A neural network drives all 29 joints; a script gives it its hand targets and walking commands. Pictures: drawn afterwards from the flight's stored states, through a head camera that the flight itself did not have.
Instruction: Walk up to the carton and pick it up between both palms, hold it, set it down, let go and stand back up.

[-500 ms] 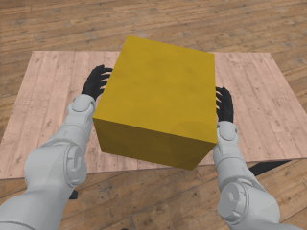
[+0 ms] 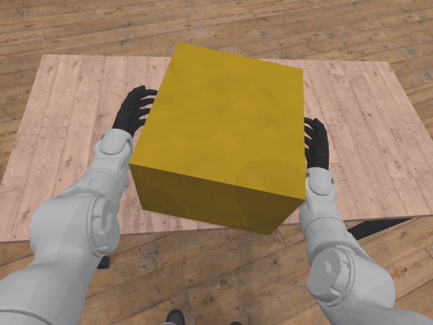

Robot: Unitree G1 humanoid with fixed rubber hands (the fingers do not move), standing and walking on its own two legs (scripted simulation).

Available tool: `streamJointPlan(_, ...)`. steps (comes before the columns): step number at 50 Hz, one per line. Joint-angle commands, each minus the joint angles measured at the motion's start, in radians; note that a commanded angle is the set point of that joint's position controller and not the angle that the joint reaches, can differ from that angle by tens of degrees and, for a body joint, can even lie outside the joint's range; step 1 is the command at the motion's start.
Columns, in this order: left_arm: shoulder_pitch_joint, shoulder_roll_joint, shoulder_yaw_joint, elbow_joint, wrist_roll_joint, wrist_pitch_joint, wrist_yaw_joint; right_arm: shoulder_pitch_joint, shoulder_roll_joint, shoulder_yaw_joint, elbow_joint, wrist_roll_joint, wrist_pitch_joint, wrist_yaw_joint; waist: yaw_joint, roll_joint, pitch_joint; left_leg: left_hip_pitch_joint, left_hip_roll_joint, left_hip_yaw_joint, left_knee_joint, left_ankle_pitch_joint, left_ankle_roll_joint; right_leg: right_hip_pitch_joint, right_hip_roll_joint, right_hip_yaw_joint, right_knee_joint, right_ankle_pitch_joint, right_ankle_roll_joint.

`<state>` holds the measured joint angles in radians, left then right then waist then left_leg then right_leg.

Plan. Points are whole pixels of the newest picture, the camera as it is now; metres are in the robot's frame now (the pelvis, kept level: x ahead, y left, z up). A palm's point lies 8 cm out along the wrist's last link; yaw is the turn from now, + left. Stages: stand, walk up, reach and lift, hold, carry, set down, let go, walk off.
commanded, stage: set down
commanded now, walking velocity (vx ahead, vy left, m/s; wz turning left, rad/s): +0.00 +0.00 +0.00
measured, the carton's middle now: (223, 138) +0.47 +0.00 -0.01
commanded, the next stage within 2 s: none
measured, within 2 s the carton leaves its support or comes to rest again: rests again in 0.08 s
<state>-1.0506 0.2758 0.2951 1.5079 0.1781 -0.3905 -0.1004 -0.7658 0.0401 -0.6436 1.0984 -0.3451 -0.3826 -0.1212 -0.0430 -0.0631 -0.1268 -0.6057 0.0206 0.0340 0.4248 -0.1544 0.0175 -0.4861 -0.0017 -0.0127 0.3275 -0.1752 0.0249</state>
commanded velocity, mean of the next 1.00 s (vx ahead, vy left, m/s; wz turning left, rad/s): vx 0.00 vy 0.00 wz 0.00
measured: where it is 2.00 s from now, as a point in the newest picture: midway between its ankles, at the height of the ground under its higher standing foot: outside the picture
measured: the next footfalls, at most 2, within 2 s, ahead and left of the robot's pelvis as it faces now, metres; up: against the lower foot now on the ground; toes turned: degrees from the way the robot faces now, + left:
none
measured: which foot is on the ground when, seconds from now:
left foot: down 0.00-1.00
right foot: down 0.00-1.00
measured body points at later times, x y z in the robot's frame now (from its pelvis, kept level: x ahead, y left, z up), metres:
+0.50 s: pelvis +0.00 +0.00 +0.00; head +0.11 +0.05 +0.43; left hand +0.46 +0.19 +0.03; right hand +0.42 -0.17 +0.02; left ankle +0.01 +0.10 -0.74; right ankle -0.03 -0.14 -0.74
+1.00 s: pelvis -0.01 +0.00 +0.00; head +0.11 +0.04 +0.43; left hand +0.46 +0.19 +0.02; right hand +0.41 -0.18 +0.02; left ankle +0.01 +0.10 -0.74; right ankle -0.03 -0.14 -0.74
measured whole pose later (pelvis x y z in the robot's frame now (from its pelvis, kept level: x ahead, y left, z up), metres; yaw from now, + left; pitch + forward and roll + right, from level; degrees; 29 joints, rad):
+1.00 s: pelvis -0.01 +0.00 +0.00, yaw +2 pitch +21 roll -2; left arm -1.04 0.27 0.43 1.43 0.30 -0.40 -0.13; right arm -0.78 0.08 -0.73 1.01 -0.43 -0.39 -0.09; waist -0.07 -0.06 -0.10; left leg -0.66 0.01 0.00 0.43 -0.13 0.01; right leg -0.53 -0.01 -0.05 0.34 -0.17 0.02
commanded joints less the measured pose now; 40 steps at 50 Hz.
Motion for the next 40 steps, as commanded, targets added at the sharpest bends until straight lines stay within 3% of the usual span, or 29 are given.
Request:
streamJointPlan(1,-0.529,-0.540,-0.081,-0.091,0.066,-0.055,-0.092,-0.559,0.513,0.271,-0.017,-0.091,-0.048,0.149,0.000,0.147,-0.633,0.477,0.025,0.043,0.062,0.476,-0.089,0.157,-0.004,-0.070,0.036,0.372,-0.034)
streamJointPlan(23,-0.476,-0.535,-0.022,-0.099,0.136,-0.041,-0.084,-0.491,0.509,0.200,0.010,-0.137,-0.037,0.159,-0.008,0.163,-0.565,0.461,0.028,0.032,0.058,0.409,-0.089,0.076,-0.007,-0.079,0.026,0.272,-0.039)
streamJointPlan(24,-0.471,-0.534,-0.021,-0.098,0.137,-0.039,-0.084,-0.484,0.507,0.197,0.012,-0.139,-0.035,0.159,-0.011,0.163,-0.558,0.461,0.027,0.031,0.058,0.408,-0.088,0.074,-0.008,-0.079,0.024,0.269,-0.039)
streamJointPlan(25,-0.504,-0.518,-0.039,-0.093,0.112,-0.028,-0.084,-0.510,0.491,0.200,0.002,-0.115,-0.032,0.152,-0.042,0.189,-0.537,0.504,0.038,0.018,0.054,0.421,-0.115,0.061,0.003,-0.102,0.014,0.252,-0.036)
streamJointPlan(26,-0.493,-0.520,-0.039,-0.092,0.104,-0.027,-0.086,-0.505,0.479,0.198,0.009,-0.109,-0.032,0.148,-0.037,0.186,-0.531,0.530,0.035,0.021,0.060,0.430,-0.117,0.022,0.006,-0.102,-0.002,0.226,-0.038)
streamJointPlan(40,-0.468,-0.504,0.014,-0.093,0.144,-0.019,-0.096,-0.459,0.503,0.180,-0.010,-0.146,-0.008,0.148,-0.047,0.171,-0.523,0.462,0.028,0.016,0.042,0.349,-0.092,0.029,-0.005,-0.100,0.003,0.224,-0.030)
